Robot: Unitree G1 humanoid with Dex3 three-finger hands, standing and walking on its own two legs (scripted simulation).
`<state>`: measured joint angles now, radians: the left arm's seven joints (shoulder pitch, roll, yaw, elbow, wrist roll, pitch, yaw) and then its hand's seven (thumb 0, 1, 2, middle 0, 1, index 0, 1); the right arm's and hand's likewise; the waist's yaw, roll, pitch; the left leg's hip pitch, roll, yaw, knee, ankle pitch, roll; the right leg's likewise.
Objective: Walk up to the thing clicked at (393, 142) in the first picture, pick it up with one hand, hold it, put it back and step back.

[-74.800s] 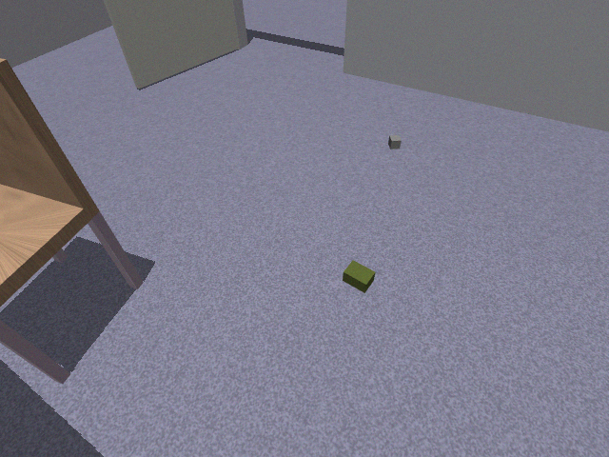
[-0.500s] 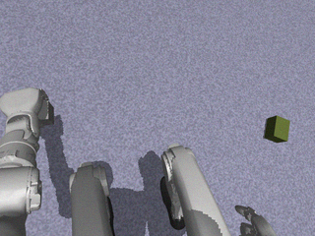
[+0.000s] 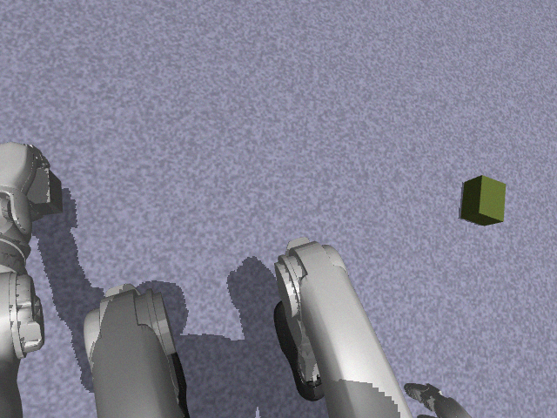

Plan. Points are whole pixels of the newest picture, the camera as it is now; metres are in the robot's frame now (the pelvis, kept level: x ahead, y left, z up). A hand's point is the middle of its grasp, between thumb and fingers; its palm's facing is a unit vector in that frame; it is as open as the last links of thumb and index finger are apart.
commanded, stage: crouch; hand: left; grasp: from above
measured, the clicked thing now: (35, 193) +0.49 +0.27 -0.21
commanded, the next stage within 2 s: lower in 0.08 s
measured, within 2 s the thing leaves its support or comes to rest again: rests again in 1.48 s
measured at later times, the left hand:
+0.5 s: hand (34, 203) +0.48 +0.28 -0.22, palm faces -0.47 -0.10 -0.88, open 7.9 cm
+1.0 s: hand (48, 205) +0.49 +0.28 -0.26, palm faces -0.45 -0.11 -0.89, open 7.9 cm
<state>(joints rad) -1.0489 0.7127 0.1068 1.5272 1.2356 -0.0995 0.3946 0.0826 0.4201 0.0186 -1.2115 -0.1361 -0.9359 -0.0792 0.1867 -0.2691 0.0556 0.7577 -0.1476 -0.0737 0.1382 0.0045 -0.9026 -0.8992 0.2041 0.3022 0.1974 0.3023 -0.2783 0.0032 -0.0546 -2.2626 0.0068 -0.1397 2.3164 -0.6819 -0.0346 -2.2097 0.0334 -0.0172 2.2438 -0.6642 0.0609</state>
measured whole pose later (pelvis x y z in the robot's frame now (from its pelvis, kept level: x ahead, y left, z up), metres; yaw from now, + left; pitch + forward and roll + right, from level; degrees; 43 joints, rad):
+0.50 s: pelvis +0.01 +0.00 -0.03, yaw -2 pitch +34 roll -8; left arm -1.06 0.77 0.11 1.56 1.24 -0.12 0.42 0.08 0.41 0.03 -1.24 -0.11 -0.95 -0.06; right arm 0.16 -0.29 0.10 0.73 -0.17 -0.09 0.16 0.00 -0.91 -0.90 0.20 0.30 0.20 0.30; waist -0.30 -0.03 0.01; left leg -2.33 0.00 -0.17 2.43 -0.70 -0.04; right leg -2.26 0.04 -0.04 2.33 -0.68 0.07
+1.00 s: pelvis +0.01 +0.01 -0.05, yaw -4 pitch +32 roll -10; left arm -1.08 0.87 0.16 1.65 1.26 -0.13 0.52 0.08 0.41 0.02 -1.23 -0.11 -0.95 -0.05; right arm 0.15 -0.31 0.17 0.72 -0.20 -0.14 0.21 0.00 -0.90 -0.89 0.20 0.30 0.20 0.30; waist -0.35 -0.06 0.08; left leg -2.36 0.00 -0.21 2.50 -0.71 -0.03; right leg -2.28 0.06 -0.07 2.37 -0.67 0.07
